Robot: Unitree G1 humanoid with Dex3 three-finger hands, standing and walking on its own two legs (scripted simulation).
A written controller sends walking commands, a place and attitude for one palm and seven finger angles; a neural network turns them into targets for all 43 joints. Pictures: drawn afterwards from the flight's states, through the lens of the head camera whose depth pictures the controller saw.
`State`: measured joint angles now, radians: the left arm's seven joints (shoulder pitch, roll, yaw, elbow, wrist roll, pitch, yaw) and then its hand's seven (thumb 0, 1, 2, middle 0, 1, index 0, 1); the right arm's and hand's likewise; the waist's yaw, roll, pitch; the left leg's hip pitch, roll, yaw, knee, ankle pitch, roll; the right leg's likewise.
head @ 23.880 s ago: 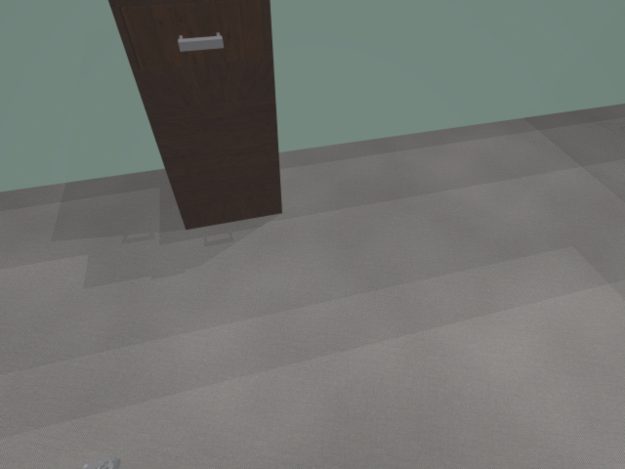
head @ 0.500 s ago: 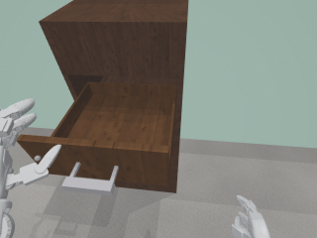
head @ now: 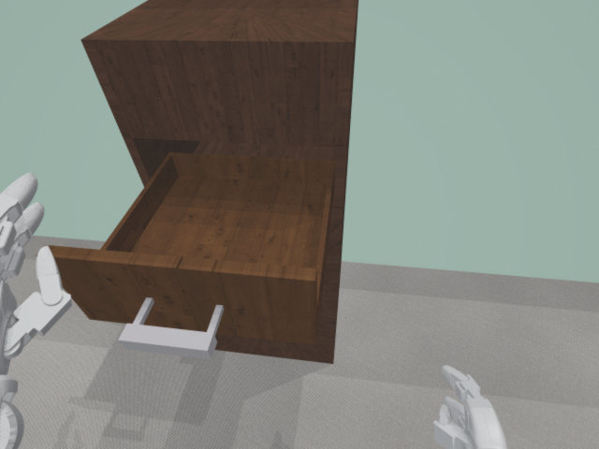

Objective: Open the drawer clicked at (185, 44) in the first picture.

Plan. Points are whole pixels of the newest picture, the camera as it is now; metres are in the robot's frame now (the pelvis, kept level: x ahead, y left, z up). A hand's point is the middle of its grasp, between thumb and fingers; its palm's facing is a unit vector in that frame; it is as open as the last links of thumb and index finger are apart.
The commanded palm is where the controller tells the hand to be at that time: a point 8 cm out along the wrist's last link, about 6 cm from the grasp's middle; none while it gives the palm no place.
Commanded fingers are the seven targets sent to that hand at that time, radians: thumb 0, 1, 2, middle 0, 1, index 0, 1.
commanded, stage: step back with the hand held close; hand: left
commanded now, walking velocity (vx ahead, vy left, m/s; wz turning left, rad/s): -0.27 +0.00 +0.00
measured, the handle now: (175, 325) +0.27 +0.22 +0.03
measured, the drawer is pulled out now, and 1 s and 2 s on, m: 0.30 0.30 0.30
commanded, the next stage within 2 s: stop stepping back and stand still in 1.06 s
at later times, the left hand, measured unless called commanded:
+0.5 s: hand (14, 345) +0.14 +0.26 +0.20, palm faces +0.39 -0.77 -0.51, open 7.4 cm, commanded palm +0.08 +0.30 +0.22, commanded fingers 0.00 0.90 0.90 -0.20 -0.30 -0.20 -0.30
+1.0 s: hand out of the picture +0.07 +0.25 +0.21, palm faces +0.37 -0.80 -0.47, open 7.4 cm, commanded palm +0.00 +0.30 +0.22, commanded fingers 0.00 0.90 0.90 -0.20 -0.30 -0.20 -0.30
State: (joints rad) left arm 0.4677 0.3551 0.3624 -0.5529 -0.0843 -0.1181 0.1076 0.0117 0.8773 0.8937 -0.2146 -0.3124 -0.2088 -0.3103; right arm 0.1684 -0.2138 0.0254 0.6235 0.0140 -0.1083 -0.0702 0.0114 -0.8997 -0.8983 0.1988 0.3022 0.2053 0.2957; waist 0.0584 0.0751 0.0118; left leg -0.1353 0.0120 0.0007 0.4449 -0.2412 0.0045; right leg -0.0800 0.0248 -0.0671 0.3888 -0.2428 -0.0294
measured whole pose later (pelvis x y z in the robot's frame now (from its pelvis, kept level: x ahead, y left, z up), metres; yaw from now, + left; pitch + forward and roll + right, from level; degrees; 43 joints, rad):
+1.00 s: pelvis -0.13 +0.03 -0.01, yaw -1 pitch +3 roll -3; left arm 0.53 0.47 0.48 -0.75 -0.07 -0.24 0.14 0.01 0.89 0.90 -0.21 -0.31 -0.21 -0.30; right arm 0.15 -0.16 0.02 0.61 -0.02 -0.15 -0.03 0.01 -0.90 -0.90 0.20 0.30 0.21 0.30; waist 0.01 -0.01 0.03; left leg -0.47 0.04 0.02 0.50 -0.09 0.03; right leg -0.27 0.03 -0.01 0.69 -0.44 0.01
